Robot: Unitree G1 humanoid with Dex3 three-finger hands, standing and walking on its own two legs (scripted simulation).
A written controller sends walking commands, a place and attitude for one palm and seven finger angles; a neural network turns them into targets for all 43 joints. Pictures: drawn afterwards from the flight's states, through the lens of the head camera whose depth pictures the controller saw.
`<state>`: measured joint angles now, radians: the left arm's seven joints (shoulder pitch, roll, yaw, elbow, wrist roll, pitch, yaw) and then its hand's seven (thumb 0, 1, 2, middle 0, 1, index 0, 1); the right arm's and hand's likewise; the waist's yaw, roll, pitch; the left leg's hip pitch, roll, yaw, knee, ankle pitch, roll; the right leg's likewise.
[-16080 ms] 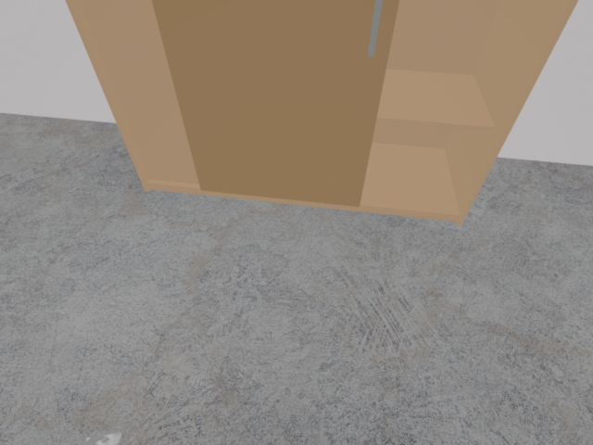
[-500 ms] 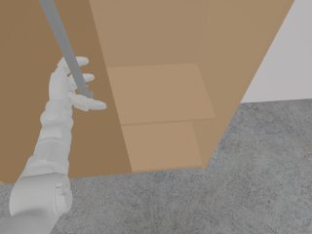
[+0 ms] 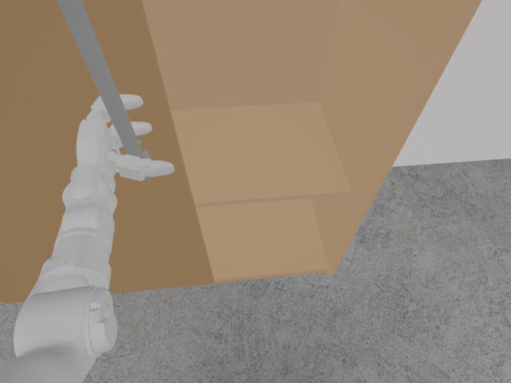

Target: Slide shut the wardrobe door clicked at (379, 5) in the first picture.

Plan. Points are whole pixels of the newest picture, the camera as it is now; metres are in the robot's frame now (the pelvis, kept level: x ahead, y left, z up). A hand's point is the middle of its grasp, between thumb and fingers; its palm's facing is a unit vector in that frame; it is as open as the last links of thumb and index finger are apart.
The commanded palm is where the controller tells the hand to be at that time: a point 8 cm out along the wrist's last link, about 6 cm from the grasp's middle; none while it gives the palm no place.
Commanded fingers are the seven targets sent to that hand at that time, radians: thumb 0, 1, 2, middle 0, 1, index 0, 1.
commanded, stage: grip the handle and tug to test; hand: left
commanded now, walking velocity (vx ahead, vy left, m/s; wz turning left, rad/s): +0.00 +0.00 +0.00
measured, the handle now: (116, 94) +0.50 +0.21 +0.18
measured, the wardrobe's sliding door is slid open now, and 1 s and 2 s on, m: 0.46 0.46 0.43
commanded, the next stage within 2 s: tug the door sideways, standing still in 1.24 s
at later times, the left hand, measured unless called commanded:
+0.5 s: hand (138, 140) +0.46 +0.18 +0.13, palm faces +0.10 -1.00 +0.00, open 5.6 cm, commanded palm +0.43 +0.23 +0.13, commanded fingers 0.00 0.90 0.90 -0.45 -1.40 -0.45 -1.40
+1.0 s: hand (140, 142) +0.46 +0.18 +0.13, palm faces +0.10 -0.99 +0.00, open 5.2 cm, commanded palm +0.41 +0.23 +0.13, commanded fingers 0.00 0.90 0.90 -0.45 -1.40 -0.45 -1.40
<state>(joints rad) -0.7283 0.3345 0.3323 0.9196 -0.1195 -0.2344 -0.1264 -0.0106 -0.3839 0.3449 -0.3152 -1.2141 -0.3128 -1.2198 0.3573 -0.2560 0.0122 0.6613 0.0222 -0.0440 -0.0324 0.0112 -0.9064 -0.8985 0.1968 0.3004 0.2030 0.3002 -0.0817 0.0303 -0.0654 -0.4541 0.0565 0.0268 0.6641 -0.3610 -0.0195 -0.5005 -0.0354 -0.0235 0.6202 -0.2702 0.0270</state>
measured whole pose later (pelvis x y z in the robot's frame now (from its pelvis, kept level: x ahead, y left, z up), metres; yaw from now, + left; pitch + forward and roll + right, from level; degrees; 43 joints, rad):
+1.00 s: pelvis +0.01 +0.00 +0.00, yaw -1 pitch +9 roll -1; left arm -0.66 0.33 0.33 0.84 -0.13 -0.20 -0.10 0.01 0.79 0.82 -0.40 -1.40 -0.39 -1.40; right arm 0.36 -0.25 0.01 0.65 0.02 -0.04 -0.02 0.01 -0.91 -0.90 0.20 0.30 0.20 0.30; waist -0.09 0.04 -0.07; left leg -0.42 0.06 0.04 0.64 -0.37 -0.02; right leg -0.48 -0.03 -0.01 0.60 -0.27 0.03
